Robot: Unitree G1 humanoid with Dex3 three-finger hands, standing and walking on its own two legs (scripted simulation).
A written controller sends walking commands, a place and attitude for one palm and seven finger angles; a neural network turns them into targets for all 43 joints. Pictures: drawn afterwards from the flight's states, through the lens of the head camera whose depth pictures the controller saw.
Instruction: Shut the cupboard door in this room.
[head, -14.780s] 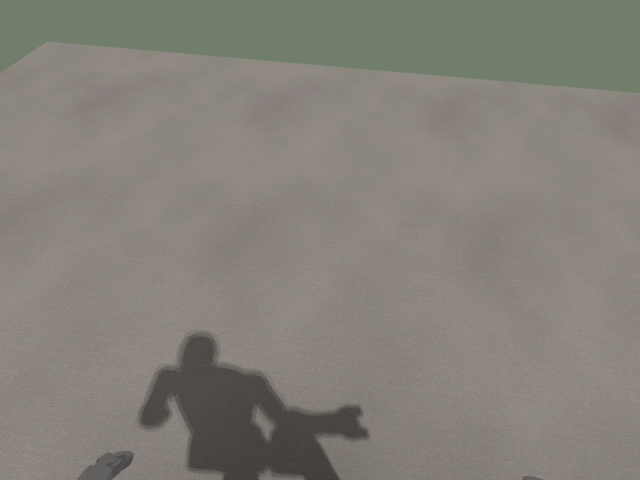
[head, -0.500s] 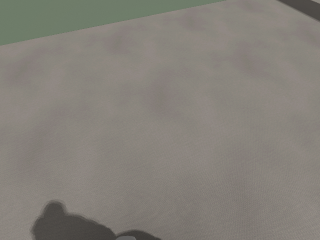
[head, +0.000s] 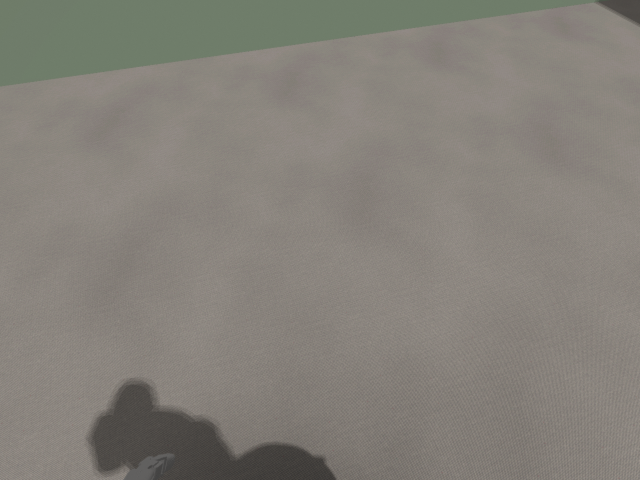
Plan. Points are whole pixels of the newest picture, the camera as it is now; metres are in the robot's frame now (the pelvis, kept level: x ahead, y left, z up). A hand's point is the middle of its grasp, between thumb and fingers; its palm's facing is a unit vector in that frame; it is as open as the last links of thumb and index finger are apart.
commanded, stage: turn or walk to find it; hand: left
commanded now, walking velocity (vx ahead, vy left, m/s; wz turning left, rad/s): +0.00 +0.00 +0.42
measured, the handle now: out of the picture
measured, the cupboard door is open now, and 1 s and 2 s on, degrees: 78 78 78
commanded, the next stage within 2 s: stand and wait in 1.10 s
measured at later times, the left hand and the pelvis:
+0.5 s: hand out of the picture -0.06 +0.19 -0.17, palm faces +0.29 -0.93 -0.23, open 7.4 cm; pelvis -0.04 -0.01 +0.00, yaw +15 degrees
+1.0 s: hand out of the picture -0.05 +0.22 -0.15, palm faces +0.41 -0.87 -0.26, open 7.4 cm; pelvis -0.07 -0.01 +0.00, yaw +25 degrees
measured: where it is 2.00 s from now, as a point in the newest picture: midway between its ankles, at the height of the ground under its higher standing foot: outside the picture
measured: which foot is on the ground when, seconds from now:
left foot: down 0.00-0.04, up 0.06-0.52, down 0.54-1.00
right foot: up 0.00-0.02, down 0.04-0.54, up 0.56-1.00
